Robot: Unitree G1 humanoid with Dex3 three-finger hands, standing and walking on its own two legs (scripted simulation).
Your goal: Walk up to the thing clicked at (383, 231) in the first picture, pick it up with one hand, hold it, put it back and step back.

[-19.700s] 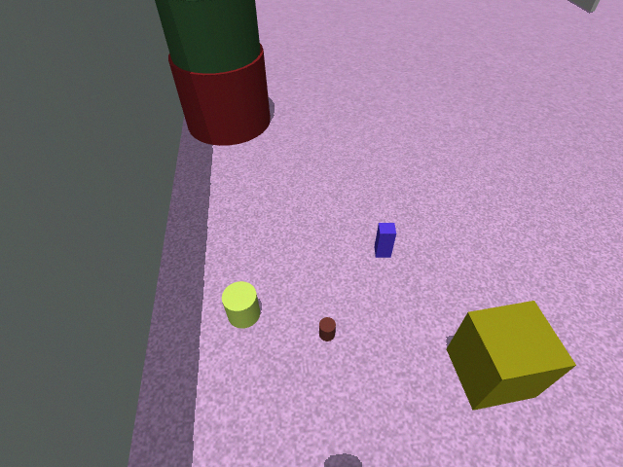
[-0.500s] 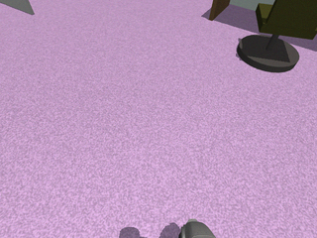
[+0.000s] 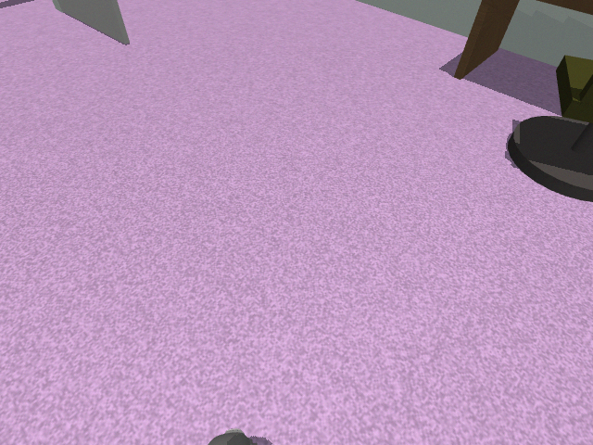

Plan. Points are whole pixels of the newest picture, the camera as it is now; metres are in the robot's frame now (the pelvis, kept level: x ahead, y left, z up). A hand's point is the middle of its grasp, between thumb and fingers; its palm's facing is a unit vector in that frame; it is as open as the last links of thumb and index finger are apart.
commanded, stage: walk up
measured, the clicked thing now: out of the picture -0.47 +1.16 -0.69
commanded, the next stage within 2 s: none
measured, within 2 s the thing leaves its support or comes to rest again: neither
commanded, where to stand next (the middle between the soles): +0.33 -0.02 m, yaw +114 degrees
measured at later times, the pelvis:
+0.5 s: pelvis +0.22 -0.07 -0.01, yaw +21 degrees
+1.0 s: pelvis +0.35 -0.11 -0.02, yaw +47 degrees
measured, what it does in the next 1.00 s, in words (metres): walks ahead, turning left: left foot, then right foot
